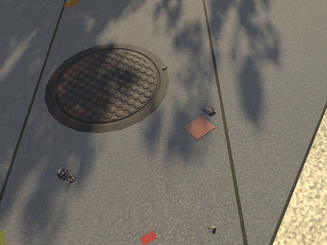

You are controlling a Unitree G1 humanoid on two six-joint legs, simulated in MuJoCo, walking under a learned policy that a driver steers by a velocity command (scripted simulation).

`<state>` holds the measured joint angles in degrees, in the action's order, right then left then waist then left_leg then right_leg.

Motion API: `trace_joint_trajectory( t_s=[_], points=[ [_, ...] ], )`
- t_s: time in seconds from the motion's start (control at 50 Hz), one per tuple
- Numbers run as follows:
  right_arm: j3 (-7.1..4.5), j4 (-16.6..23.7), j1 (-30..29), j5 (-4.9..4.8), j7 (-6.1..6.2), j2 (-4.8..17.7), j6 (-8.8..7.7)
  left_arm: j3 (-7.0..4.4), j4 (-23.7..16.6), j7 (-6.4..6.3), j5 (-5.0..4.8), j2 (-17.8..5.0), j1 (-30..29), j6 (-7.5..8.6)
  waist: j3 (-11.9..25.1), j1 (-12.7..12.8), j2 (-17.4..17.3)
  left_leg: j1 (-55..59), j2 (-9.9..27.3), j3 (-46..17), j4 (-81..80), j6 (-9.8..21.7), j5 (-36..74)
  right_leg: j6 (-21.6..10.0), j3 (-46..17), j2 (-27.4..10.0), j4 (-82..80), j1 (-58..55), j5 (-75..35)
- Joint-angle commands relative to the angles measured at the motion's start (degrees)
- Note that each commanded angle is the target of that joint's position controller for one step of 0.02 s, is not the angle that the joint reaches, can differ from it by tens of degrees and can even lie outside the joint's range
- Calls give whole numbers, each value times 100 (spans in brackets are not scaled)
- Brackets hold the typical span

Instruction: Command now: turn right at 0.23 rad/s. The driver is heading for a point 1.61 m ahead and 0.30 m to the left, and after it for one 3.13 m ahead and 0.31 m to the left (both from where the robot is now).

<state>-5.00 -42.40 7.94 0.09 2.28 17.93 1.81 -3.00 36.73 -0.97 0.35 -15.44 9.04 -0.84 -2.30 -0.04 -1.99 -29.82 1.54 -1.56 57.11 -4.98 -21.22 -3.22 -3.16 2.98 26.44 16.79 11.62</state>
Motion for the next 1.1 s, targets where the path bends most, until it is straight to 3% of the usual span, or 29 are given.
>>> trace_joint_trajectory(
  t_s=[0.02,0.1,0.14,0.16,0.18,0.2,0.22,0.24,0.28,0.32,0.42,0.54,0.56,0.6,0.62,0.66,0.68,0.7,0.74,0.78,0.8,0.82,0.84,0.86,0.88,0.9,0.94,1.04,1.1],
  points=[
    [-11,348,-78,1,-17,254,-54,-213,-313,-44,25,-827,-198,72,750,57,978,418,129,-131,-858,4,94,-995,-1192,-1370,-670,-599,-1428],
    [-15,337,-78,-38,-69,327,-100,-161,-154,32,34,-785,-178,46,517,132,1010,1009,47,-35,-1832,103,-19,-1026,-1486,-1377,-638,-367,-825],
    [26,225,169,-8,-115,189,-166,-77,-73,41,-26,-622,-294,42,477,-112,854,1699,-18,71,-3101,234,860,-806,-1438,-1200,-459,-190,-731],
    [46,207,233,75,-133,233,-206,-27,18,45,-11,-496,-104,74,539,-123,657,2200,133,-134,-3531,330,1620,-541,-1380,-1043,-405,-24,-583],
    [16,234,338,138,-118,508,-230,7,65,51,88,-396,53,125,684,-4,199,2638,677,-631,-3499,508,2682,-235,-1090,-750,-70,185,-192],
    [-44,146,80,95,-128,765,-230,-22,101,83,97,-359,409,166,664,451,-641,2255,830,-727,-3251,843,2353,0,-539,-278,-139,60,356],
    [32,204,-88,62,-166,361,-252,-19,153,73,157,-470,114,157,634,224,-584,1767,702,-726,-3420,928,1400,185,-434,-269,-120,-416,268],
    [82,216,-119,93,-185,237,-280,-78,141,63,109,-622,-125,132,478,103,-395,1633,527,-568,-3458,796,1006,165,-465,-270,-63,-420,184],
    [78,171,-60,91,-182,325,-357,-76,151,18,65,-552,-209,53,369,35,-315,1614,380,-415,-3395,617,1043,52,-533,-312,-12,-384,-153],
    [113,88,92,77,-150,262,-403,-72,219,14,53,-470,-128,29,359,27,-204,1666,341,-348,-3318,581,1155,16,-583,-352,-53,-395,-318],
    [150,10,165,57,-96,239,-371,-82,443,-1,29,-376,-28,56,352,-26,119,1795,265,-277,-3217,596,1269,72,-587,-354,-63,-399,-552],
    [186,-156,186,43,-102,201,-363,-107,727,-52,14,-391,64,54,316,-21,246,1813,200,-226,-3232,608,1360,124,-593,-377,-73,-545,-775],
    [193,-235,275,44,-104,176,-353,-102,818,-64,10,-363,153,45,424,-22,233,1850,147,-182,-3285,625,851,114,-519,-308,-74,-598,-297],
    [142,-309,359,-26,-89,325,-322,-143,908,-86,-54,-446,230,38,141,-35,51,1637,131,-324,-3413,850,-925,22,-281,-68,153,-191,1553],
    [132,-326,431,-62,-70,372,-330,-145,887,-87,-80,-441,207,81,-142,-62,-99,1539,314,-655,-3615,1041,-1733,-11,-204,-31,302,226,2150],
    [82,-427,796,-124,-48,567,-423,-107,776,-41,-149,-255,6,285,-486,-159,-596,1777,1122,-1871,-4321,1549,-2600,12,148,5,1055,949,1824],
    [34,-475,843,-135,-46,707,-459,-100,724,-6,-172,-218,-123,390,-645,-152,-793,1797,1582,-2463,-4615,1806,-2610,29,306,-117,1338,1114,1404],
    [15,-483,830,-133,-45,738,-484,-113,708,33,-175,-274,-203,470,-704,-160,-776,1716,1734,-2634,-4683,1903,-2310,-16,210,-287,1408,1112,1292],
    [31,-391,493,-166,-91,679,-487,-133,865,112,-201,-269,130,571,-522,109,-703,1517,1452,-2017,-4517,1665,-1559,-161,342,-307,633,327,1255],
    [90,-275,116,-170,-128,463,-462,-247,1343,139,-177,-433,1065,581,-161,527,-435,595,725,-956,-3725,1196,-553,-186,231,-216,-31,-1558,373],
    [202,-113,-104,-141,-136,88,-518,-365,1498,104,-158,-826,1698,591,7,721,632,-172,30,-54,-2141,771,7,-565,-1307,-1039,-754,-2242,1277],
    [200,111,-175,-168,-104,118,-636,-472,1509,165,-140,-1304,2095,629,105,843,1805,-1143,-418,190,-537,557,-604,-1317,-3400,-2134,-1510,-2799,1406],
    [109,80,-100,-246,-112,413,-708,-332,1447,171,-61,-909,1869,690,-41,659,1254,-1763,-196,-285,509,619,-1109,-1526,-3634,-2383,-1499,-2828,1125],
    [106,-7,81,-287,-166,417,-756,-246,1370,170,-62,-643,1649,736,-146,486,887,-1997,23,-454,850,762,-683,-1361,-3058,-2210,-1409,-2866,778],
    [115,-66,123,-260,-201,352,-788,-222,1324,172,-61,-612,1498,745,-96,389,668,-2114,217,-376,863,854,-186,-1170,-2568,-2058,-1451,-2876,589],
    [103,-46,-14,-204,-237,353,-803,-172,1313,180,-73,-538,1390,719,-195,353,524,-2175,369,-306,694,871,196,-1019,-2165,-1957,-1528,-2791,28],
    [124,-21,-121,-143,-351,199,-778,-77,1361,171,-49,-348,1462,632,-115,305,668,-1793,473,-77,287,785,686,-818,-1367,-1626,-1631,-2508,-1094],
    [299,345,-1080,-102,-448,-158,-732,-87,1441,17,-63,-679,1615,542,-385,481,602,-927,211,403,-1694,444,1898,-755,-414,-1245,-2000,-1495,-1503],
    [292,495,-1420,-162,-466,-10,-727,-109,1576,-1,-118,-804,1837,572,-541,503,735,-392,61,389,-2394,509,2393,-746,-350,-1419,-2175,-1359,-1312]
  ],
)
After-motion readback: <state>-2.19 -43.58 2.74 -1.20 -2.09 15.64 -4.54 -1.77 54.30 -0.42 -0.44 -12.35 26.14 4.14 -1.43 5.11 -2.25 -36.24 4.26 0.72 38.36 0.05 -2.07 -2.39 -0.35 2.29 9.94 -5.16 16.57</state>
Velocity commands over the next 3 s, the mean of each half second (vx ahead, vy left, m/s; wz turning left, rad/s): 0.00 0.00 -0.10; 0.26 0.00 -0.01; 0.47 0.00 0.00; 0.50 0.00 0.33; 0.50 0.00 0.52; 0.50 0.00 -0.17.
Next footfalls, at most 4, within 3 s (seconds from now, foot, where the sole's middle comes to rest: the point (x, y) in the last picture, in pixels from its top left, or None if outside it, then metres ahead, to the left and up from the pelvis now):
0.16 left None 0.05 0.15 -0.78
1.24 left None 0.45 0.13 -0.78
1.76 right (207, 178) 0.74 -0.12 -0.78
2.28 left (138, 141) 0.95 0.20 -0.78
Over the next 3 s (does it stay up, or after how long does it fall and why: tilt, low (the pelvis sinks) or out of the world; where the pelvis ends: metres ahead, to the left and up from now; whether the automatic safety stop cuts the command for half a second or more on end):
stays up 1.22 0.20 -0.01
